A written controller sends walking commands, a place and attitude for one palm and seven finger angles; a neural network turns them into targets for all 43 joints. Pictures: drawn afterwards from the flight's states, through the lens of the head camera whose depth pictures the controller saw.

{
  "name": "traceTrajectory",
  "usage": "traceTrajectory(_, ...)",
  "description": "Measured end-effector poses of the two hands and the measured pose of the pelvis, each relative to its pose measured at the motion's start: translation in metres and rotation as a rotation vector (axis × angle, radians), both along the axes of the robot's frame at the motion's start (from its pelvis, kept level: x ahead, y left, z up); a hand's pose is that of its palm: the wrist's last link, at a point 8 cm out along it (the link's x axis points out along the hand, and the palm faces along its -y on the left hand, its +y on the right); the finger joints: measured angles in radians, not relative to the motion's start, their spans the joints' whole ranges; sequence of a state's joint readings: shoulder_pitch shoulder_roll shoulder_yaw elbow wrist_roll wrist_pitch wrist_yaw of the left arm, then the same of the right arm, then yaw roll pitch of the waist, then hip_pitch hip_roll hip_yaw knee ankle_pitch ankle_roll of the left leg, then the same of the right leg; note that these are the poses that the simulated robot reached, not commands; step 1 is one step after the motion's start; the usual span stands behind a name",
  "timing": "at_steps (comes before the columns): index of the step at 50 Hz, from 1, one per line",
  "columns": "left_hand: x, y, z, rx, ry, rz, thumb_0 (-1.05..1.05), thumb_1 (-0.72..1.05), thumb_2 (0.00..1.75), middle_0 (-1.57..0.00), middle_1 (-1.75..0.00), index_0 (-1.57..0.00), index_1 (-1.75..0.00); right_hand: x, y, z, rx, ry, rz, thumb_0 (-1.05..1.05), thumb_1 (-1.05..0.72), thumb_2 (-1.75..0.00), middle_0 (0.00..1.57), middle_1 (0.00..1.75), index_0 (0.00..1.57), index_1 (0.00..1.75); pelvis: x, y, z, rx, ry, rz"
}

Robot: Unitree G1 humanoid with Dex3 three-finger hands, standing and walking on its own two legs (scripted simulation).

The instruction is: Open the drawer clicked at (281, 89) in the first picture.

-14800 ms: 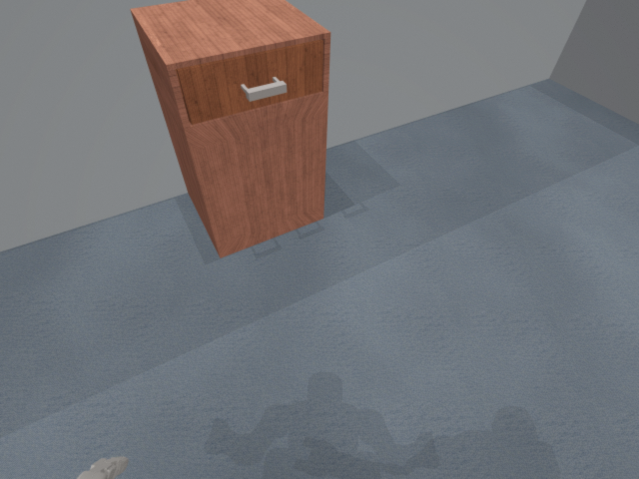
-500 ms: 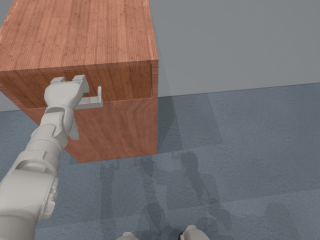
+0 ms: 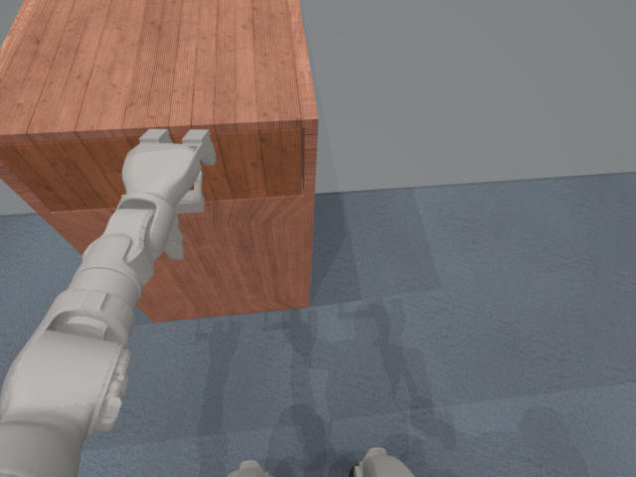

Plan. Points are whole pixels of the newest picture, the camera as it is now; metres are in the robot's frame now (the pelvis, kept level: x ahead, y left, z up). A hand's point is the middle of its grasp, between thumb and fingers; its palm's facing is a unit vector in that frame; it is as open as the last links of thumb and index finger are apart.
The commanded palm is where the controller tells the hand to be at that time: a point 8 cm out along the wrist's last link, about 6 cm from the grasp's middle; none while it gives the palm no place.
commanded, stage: move the hooked fingers above the handle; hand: left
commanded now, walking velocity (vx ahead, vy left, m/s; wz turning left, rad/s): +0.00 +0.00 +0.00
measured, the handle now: (165, 191) +0.54 +0.22 -0.04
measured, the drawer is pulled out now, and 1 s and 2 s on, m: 0.00 0.00 0.00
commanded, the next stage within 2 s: none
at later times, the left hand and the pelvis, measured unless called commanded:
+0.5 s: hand (153, 213) +0.46 +0.20 +0.01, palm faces -0.15 -0.02 -0.99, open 13.8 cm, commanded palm +0.47 +0.21 +0.07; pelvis -0.01 -0.01 +0.00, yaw +0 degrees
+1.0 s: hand (134, 208) +0.47 +0.23 +0.02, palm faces -0.19 +0.00 -0.98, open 13.8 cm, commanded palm +0.47 +0.22 +0.07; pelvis -0.01 +0.00 +0.00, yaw -1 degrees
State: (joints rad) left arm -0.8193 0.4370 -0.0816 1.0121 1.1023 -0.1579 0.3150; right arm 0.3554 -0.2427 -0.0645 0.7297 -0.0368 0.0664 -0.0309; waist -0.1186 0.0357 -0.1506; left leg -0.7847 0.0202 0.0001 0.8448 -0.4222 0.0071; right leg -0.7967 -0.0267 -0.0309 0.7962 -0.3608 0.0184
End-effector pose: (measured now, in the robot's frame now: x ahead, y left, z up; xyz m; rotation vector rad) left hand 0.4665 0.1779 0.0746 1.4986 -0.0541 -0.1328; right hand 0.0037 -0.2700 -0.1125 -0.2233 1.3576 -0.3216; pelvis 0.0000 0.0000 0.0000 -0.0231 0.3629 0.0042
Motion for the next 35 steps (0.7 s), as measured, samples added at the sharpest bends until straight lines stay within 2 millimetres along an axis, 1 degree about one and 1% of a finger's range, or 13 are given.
traceTrajectory(3,0.011,-0.006,0.007,-0.03,-0.103,0.028,0.0,-0.49,0.3,-0.37,-1.23,-0.32,-1.2,-0.002,-0.005,-0.005,0.002,0.006,-0.001,0.0,-0.9,-0.9,0.2,0.3,0.21,0.3,-0.001,-0.001,-0.005,0.001,0.017,-0.008)
traceTrajectory(5,0.011,-0.009,0.005,-0.004,-0.135,0.072,0.0,-0.49,0.3,-0.42,-1.27,-0.32,-1.2,-0.004,-0.007,-0.009,0.019,0.011,-0.004,0.0,-0.9,-0.9,0.2,0.3,0.2,0.3,-0.003,-0.002,-0.007,0.004,0.023,-0.016)
traceTrajectory(8,0.008,-0.012,0.002,0.057,-0.142,0.135,0.0,-0.49,0.3,-0.42,-1.28,-0.32,-1.23,-0.004,-0.006,-0.014,0.05,0.01,-0.018,0.0,-0.9,-0.9,0.2,0.3,0.2,0.3,-0.006,-0.003,-0.005,0.013,0.019,-0.033)
traceTrajectory(11,0.005,0.003,-0.002,0.127,-0.06,0.257,0.0,-0.49,0.3,-0.39,-1.26,-0.32,-1.23,-0.003,-0.003,-0.016,0.073,-0.005,-0.044,0.0,-0.91,-0.9,0.2,0.3,0.2,0.3,-0.01,-0.005,-0.001,0.022,0.005,-0.046)
traceTrajectory(15,-0.006,0.037,-0.002,0.114,0.077,0.38,0.0,-0.49,0.3,-0.36,-1.23,-0.32,-1.22,-0.003,-0.002,-0.011,0.074,-0.026,-0.058,0.0,-0.91,-0.9,0.2,0.3,0.2,0.3,-0.012,-0.009,0.006,0.028,-0.02,-0.051)
traceTrajectory(17,-0.011,0.049,-0.001,0.114,0.131,0.368,0.0,-0.49,0.3,-0.35,-1.22,-0.32,-1.22,-0.003,-0.004,-0.007,0.057,-0.031,-0.052,0.0,-0.9,-0.9,0.2,0.3,0.21,0.3,-0.012,-0.011,0.008,0.026,-0.029,-0.042)
traceTrajectory(19,-0.015,0.055,0.0,0.121,0.161,0.306,0.0,-0.49,0.3,-0.34,-1.21,-0.32,-1.21,-0.004,-0.007,-0.003,0.032,-0.028,-0.035,0.0,-0.9,-0.9,0.2,0.3,0.21,0.3,-0.012,-0.012,0.008,0.021,-0.029,-0.028)
traceTrajectory(22,-0.019,0.047,-0.002,0.109,0.154,0.171,0.0,-0.49,0.3,-0.33,-1.21,-0.32,-1.21,-0.007,-0.015,0.001,-0.011,-0.01,-0.006,0.0,-0.9,-0.9,0.2,0.3,0.21,0.3,-0.012,-0.012,0.004,0.013,-0.02,-0.006)
traceTrajectory(25,-0.019,0.029,-0.006,0.055,0.093,0.049,0.0,-0.49,0.3,-0.33,-1.2,-0.32,-1.2,-0.01,-0.023,0.001,-0.044,0.006,0.013,0.0,-0.9,-0.9,0.2,0.3,0.21,0.3,-0.012,-0.01,-0.002,0.005,-0.003,0.007)
traceTrajectory(27,-0.015,0.018,-0.009,0.015,0.036,0.013,0.0,-0.49,0.3,-0.33,-1.2,-0.32,-1.2,-0.011,-0.026,-0.001,-0.057,0.009,0.016,0.0,-0.9,-0.9,0.2,0.3,0.21,0.3,-0.013,-0.008,-0.007,0.001,0.011,0.008)
traceTrajectory(30,-0.005,0.013,-0.012,-0.023,-0.064,0.04,0.0,-0.49,0.3,-0.33,-1.2,-0.32,-1.2,-0.012,-0.026,-0.004,-0.06,0.006,0.011,0.0,-0.9,-0.9,0.2,0.3,0.2,0.3,-0.015,-0.006,-0.014,0.0,0.036,0.001)
traceTrajectory(33,0.006,0.023,-0.011,0.003,-0.135,0.135,0.0,-0.49,0.3,-0.33,-1.2,-0.32,-1.2,-0.015,-0.02,-0.01,-0.037,0.01,0.0,0.0,-0.9,-0.9,0.2,0.3,0.2,0.3,-0.017,-0.004,-0.017,0.0,0.053,-0.011)
traceTrajectory(35,0.007,0.021,-0.01,0.03,-0.15,0.153,0.0,-0.49,0.3,-0.36,-1.23,-0.33,-1.22,-0.017,-0.013,-0.015,-0.006,0.022,-0.007,0.0,-0.91,-0.9,0.2,0.3,0.2,0.3,-0.017,-0.001,-0.016,0.0,0.053,-0.017)
